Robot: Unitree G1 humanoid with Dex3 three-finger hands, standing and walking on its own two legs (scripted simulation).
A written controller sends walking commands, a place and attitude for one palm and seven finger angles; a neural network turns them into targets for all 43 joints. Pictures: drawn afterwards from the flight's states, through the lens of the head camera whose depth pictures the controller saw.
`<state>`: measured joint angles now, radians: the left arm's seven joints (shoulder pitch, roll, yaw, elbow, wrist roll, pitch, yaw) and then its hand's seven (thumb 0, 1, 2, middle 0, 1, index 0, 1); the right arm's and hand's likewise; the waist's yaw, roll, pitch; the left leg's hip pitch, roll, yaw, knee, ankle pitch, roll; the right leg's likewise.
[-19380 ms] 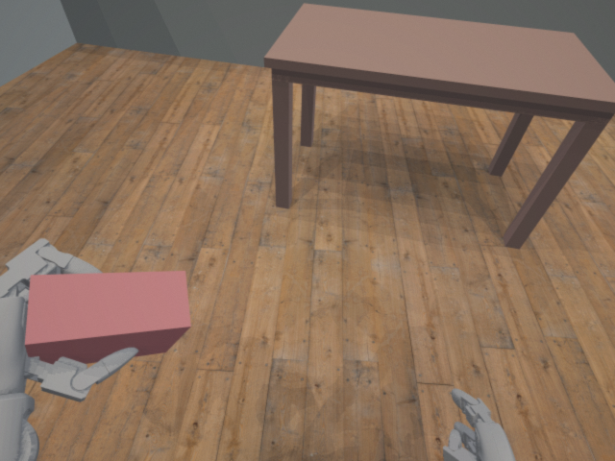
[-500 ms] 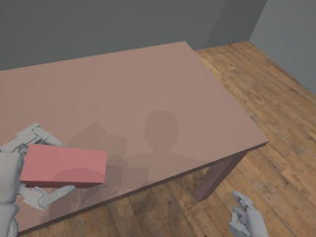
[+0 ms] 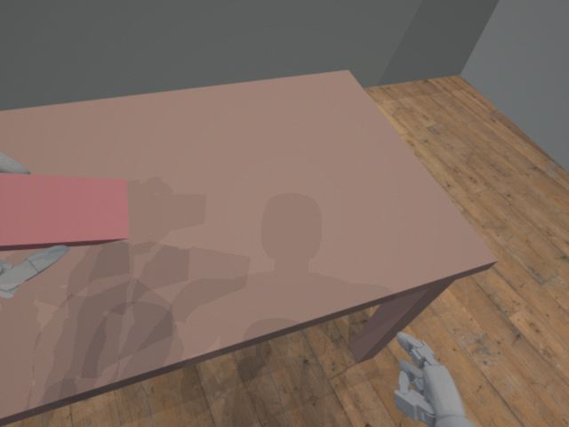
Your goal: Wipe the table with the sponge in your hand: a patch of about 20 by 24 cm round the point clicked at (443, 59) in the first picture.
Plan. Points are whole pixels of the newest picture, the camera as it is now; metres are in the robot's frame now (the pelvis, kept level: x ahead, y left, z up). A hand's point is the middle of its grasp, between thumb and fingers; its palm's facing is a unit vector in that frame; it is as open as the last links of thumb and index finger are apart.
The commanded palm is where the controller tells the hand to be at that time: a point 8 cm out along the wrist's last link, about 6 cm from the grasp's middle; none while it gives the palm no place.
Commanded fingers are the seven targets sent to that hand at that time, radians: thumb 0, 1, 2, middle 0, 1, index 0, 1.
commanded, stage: come to a stop and stand still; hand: left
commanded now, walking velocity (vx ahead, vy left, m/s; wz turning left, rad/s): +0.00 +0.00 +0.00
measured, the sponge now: (65, 216) +0.27 +0.26 +0.18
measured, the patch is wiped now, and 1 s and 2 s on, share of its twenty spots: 0.00 0.00 0.00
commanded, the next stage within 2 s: look again from close up in 0.62 s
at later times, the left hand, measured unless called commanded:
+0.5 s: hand (33, 300) +0.19 +0.25 +0.17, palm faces +0.36 -0.83 -0.43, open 10.1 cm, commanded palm +0.14 +0.29 +0.18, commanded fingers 0.00 0.10 1.30 -1.20 -1.60 -1.20 -1.60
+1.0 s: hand (36, 310) +0.18 +0.25 +0.16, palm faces +0.35 -0.84 -0.41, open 10.1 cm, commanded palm +0.13 +0.28 +0.18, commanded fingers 0.00 0.10 1.30 -1.20 -1.60 -1.20 -1.60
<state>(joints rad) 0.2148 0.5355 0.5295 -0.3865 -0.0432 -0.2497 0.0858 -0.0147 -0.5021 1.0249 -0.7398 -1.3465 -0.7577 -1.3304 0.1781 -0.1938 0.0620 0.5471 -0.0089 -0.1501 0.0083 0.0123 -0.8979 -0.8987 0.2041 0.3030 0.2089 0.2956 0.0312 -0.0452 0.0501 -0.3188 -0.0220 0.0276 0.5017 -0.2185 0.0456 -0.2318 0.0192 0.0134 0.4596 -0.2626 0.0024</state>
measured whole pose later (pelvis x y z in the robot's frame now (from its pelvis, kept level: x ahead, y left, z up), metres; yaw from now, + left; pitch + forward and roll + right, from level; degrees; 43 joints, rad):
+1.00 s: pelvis -0.03 +0.00 +0.00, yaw +0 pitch -1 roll -1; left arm 0.44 0.39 0.36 -0.42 -0.04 -0.19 0.08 -0.01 -0.50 1.03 -0.74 -1.35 -0.76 -1.33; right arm 0.23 -0.21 0.04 0.57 0.02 -0.14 -0.05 0.01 -0.90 -0.90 0.20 0.30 0.21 0.30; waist 0.01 0.00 0.02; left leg -0.28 -0.02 0.03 0.45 -0.15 0.05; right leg -0.20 0.02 0.02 0.41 -0.19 0.01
